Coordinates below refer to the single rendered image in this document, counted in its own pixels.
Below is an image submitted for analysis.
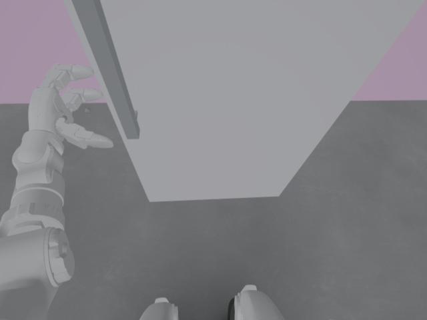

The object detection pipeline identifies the handle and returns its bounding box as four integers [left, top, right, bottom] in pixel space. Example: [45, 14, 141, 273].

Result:
[72, 0, 140, 139]

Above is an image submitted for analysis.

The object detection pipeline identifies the left robot hand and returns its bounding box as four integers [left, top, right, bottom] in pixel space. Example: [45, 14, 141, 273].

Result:
[28, 63, 113, 149]

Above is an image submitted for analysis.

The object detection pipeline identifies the left robot upper arm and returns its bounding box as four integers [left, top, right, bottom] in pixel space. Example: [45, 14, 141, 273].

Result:
[0, 227, 75, 320]

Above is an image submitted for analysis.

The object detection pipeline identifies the robot right thigh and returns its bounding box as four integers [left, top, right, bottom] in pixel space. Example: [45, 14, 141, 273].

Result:
[234, 290, 285, 320]

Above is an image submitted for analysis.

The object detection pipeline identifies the fridge door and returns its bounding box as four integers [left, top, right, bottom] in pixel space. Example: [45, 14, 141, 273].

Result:
[64, 0, 425, 202]

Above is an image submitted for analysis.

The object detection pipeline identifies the robot left forearm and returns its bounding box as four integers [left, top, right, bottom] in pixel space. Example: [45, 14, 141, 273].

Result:
[0, 130, 65, 238]

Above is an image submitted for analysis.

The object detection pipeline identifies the left robot shin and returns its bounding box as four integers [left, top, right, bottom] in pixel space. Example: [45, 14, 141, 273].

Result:
[155, 297, 169, 303]

